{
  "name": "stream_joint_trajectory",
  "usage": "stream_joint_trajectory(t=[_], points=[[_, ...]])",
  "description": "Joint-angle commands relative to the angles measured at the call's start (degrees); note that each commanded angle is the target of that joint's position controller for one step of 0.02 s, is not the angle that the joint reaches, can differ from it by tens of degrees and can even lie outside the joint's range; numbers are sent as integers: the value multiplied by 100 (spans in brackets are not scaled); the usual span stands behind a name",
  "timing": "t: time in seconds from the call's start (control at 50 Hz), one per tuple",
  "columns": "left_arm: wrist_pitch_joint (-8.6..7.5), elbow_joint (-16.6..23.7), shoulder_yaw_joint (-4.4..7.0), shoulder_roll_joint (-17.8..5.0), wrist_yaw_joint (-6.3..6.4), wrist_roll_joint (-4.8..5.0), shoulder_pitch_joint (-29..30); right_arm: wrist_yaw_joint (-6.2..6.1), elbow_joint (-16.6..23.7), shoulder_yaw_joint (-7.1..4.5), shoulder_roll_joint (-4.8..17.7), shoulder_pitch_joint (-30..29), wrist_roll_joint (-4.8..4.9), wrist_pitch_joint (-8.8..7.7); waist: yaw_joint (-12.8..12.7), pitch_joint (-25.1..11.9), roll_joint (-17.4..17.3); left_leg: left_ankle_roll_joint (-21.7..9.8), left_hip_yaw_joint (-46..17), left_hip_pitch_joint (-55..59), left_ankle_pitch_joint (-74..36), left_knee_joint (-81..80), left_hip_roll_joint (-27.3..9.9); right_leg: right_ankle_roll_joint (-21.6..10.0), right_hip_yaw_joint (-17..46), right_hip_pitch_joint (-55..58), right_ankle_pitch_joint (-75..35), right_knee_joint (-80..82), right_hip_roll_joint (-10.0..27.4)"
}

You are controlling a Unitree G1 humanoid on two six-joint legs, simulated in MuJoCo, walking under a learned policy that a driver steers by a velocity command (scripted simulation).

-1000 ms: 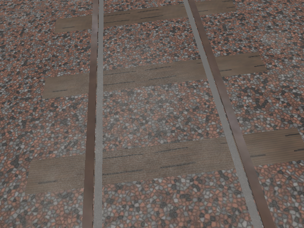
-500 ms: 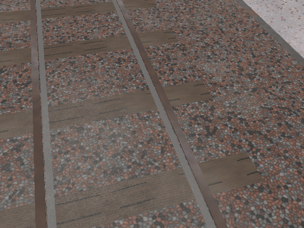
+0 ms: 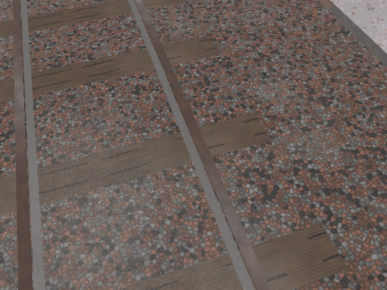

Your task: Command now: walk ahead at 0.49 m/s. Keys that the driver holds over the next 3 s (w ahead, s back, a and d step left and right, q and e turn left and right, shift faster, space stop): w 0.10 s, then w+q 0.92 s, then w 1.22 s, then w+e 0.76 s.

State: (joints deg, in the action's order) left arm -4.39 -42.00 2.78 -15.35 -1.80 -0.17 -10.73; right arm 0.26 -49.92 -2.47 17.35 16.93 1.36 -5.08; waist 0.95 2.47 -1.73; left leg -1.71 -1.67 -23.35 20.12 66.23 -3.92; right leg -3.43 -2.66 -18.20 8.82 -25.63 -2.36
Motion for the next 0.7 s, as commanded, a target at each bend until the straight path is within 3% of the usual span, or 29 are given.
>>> stream_joint_trajectory(t=[0.02,0.1,0.2,0.28,0.32,0.34,0.36,0.38,0.4,0.42,0.44,0.46,0.48,0.5,0.52,0.56,0.6,0.7], points=[[-139,183,180,-630,5,-2,-161,-5,349,-118,396,165,-39,10,0,-425,658,47,-245,-1060,-462,-150,-487,-1074,1769,1074,-481,1643,1501],[-196,-48,232,-813,70,26,-350,-23,605,-84,308,-524,-136,110,-49,-14,442,264,-191,-1532,-1378,-1245,-546,-1124,1252,839,-744,1982,1446],[-174,-289,262,-996,144,25,-664,117,817,4,186,-1386,-47,39,-403,155,384,182,79,-1212,-2788,-2810,-264,-814,379,1031,-809,2096,1331],[-65,-544,292,-1033,169,62,-974,245,1130,5,246,-1899,5,40,-560,287,321,-47,-7,-1600,-2468,-3305,-115,-687,126,2039,-1029,1829,1663],[23,-587,314,-1075,199,79,-971,322,1246,-12,289,-1942,-14,37,-507,240,383,-197,134,-1596,-1950,-3411,5,-574,4,2467,-1733,1478,1777],[64,-569,329,-1137,222,77,-898,344,1270,-46,357,-1816,-27,43,-402,110,474,-290,296,-1323,-1651,-3422,152,-497,-98,2574,-2653,1150,1774],[110,-539,349,-1219,254,67,-831,345,1248,-118,489,-1516,-38,61,-222,-162,602,-392,501,-831,-1369,-3381,364,-405,-210,2644,-3786,614,1732],[178,-492,345,-1240,298,56,-728,326,1100,-253,691,-804,-41,81,186,-601,602,-532,687,117,-1380,-3513,623,-253,-438,2486,-4597,-403,1572],[201,-392,293,-1153,367,13,-779,256,886,-443,1059,132,-20,111,582,-1152,394,-764,267,1674,-1556,-3529,528,-35,-585,1574,-4122,-1795,1347],[68,-114,78,-567,304,-97,-1313,189,876,-626,1749,703,-39,141,403,-1941,-861,-1772,-2506,4080,-919,-3608,-953,392,-592,-978,-1184,-4122,525],[-149,-134,12,-521,220,-80,-1153,198,919,-510,1426,734,23,129,427,-2538,-951,-2194,-4646,4793,-282,-4697,-1540,451,518,-2133,2333,-5102,-155],[-303,20,128,-951,127,158,-618,189,931,-402,1096,604,-27,114,568,-1907,-657,-1860,-3946,4414,-122,-4869,-1394,312,938,-2707,2062,-5343,230],[-385,143,102,-941,116,222,-270,171,992,-370,955,298,-48,100,457,-1266,-257,-1661,-3174,3595,-457,-4902,-1170,219,829,-2739,1590,-5025,484],[-405,158,114,-909,154,109,-127,162,1066,-327,818,-48,-62,103,235,-784,138,-1532,-2594,2705,-1025,-4995,-942,230,763,-2520,1260,-4472,687],[-358,152,165,-954,191,10,-162,145,1160,-273,668,-293,-119,94,20,-599,56,-1456,-2222,2066,-1567,-5122,-765,268,779,-2092,1021,-4058,851],[-224,164,170,-841,199,-63,-324,110,1267,-277,652,-460,-134,96,-187,-517,-121,-1524,-1957,1432,-2088,-5346,-580,428,733,-1676,843,-3690,880],[-134,236,146,-713,226,-86,-223,44,1250,-320,775,-357,-100,75,-205,-417,-123,-1550,-1625,1071,-2448,-5441,-464,614,631,-1650,496,-3191,829],[-177,540,41,-453,183,-45,885,-98,1118,-374,902,70,-23,150,207,-227,-237,-1119,-1215,746,-1897,-5320,-42,762,550,-1208,-1310,-1049,442]])
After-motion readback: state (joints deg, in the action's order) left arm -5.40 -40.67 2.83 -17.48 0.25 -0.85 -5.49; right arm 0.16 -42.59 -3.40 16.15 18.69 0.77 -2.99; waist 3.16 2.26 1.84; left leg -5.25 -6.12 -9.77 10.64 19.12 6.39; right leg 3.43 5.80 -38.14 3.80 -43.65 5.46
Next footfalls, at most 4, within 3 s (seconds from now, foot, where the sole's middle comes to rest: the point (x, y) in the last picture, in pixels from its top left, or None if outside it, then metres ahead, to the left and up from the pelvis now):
0.40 left None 0.40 0.15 -0.77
0.88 right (197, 221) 0.72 0.03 -0.77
1.38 left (102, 200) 0.82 0.40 -0.77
1.90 right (121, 127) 1.20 0.36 -0.77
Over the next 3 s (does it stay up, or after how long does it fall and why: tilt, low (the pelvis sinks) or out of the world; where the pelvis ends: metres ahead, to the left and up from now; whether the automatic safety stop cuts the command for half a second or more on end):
stays up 1.51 0.64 -0.02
